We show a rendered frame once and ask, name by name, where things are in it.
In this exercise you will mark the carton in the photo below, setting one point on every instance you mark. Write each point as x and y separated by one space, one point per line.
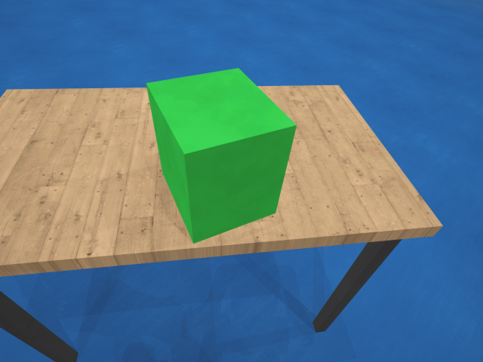
224 148

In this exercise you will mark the table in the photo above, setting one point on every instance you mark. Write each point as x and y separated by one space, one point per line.
81 186

